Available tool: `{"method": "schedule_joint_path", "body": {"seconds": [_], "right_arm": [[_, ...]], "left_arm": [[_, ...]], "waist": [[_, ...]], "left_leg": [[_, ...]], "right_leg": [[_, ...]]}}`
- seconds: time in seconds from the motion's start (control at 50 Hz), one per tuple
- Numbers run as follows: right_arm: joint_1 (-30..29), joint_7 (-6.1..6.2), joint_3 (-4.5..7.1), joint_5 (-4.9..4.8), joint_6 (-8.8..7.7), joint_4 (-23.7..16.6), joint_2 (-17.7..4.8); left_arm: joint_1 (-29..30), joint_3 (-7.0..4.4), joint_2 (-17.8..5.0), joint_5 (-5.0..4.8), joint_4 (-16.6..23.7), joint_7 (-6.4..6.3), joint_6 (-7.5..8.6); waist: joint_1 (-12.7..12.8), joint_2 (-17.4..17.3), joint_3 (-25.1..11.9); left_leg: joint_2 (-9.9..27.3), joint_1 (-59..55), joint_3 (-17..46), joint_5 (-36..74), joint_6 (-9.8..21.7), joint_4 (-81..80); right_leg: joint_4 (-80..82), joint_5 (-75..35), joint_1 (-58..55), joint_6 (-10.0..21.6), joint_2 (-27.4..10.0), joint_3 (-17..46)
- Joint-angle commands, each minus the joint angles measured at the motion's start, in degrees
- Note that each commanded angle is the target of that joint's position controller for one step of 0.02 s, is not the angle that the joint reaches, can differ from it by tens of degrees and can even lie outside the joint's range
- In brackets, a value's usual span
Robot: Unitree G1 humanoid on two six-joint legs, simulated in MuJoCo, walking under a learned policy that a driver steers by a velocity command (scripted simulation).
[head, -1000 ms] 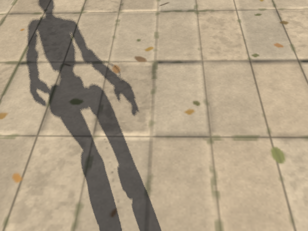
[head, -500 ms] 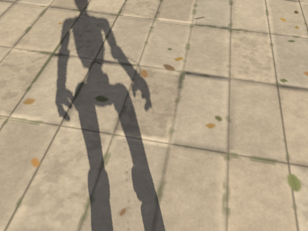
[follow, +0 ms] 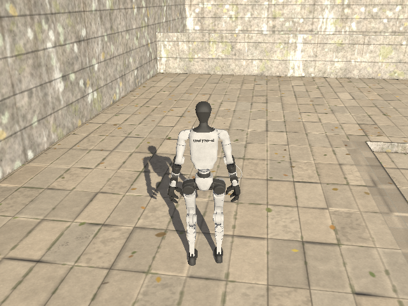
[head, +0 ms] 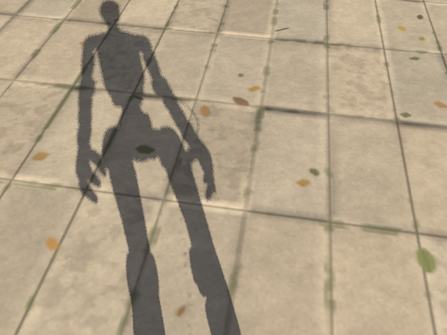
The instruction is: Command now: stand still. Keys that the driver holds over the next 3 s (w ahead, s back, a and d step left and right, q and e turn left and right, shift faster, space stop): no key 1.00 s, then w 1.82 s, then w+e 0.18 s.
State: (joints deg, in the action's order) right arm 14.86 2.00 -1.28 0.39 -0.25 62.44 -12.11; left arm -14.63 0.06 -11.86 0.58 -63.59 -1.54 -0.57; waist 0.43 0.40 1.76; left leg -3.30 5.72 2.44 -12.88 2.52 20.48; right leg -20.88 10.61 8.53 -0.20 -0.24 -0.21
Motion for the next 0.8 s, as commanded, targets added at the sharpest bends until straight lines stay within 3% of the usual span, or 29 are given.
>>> {"method": "schedule_joint_path", "body": {"seconds": [0.02, 0.32, 0.8], "right_arm": [[2.13, 0.23, 0.75, 0.01, -0.42, -0.59, -5.46], [5.22, 0.52, 0.52, 0.05, -0.43, 1.86, -2.96], [7.90, 0.82, 0.79, 0.09, -0.49, 3.09, -0.53]], "left_arm": [[-2.53, -0.60, -4.99, -0.02, 0.09, -0.25, 0.33], [-4.27, -0.07, -2.82, -0.05, -2.38, -0.69, 0.49], [-6.61, -0.14, -0.78, -0.04, -3.29, -1.06, 0.64]], "waist": [[0.14, -0.68, 1.80], [-0.13, -0.38, 2.32], [-0.17, -0.48, 2.97]], "left_leg": [[7.34, 5.49, 6.41, 5.59, 1.19, -4.63], [7.08, 5.19, 5.61, 6.95, 1.07, -3.29], [7.09, 5.22, 5.07, 7.43, 0.81, -2.31]], "right_leg": [[2.12, -4.62, -1.67, 1.68, -4.80, 4.72], [1.52, -4.88, -0.28, 1.89, -4.74, 4.76], [1.02, -5.31, 0.23, 2.22, -4.61, 4.83]]}}
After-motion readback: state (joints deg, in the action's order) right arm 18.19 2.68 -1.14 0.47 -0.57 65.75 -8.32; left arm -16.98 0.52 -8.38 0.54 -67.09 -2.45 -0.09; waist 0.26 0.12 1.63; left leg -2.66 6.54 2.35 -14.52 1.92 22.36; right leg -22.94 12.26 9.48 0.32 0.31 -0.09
